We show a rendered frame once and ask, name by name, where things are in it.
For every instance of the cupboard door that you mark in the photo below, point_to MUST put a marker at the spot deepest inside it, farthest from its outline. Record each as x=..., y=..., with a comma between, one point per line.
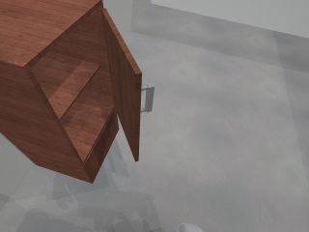
x=126, y=82

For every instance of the handle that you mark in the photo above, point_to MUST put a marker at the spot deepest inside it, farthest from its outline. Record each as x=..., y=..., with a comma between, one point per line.
x=150, y=90

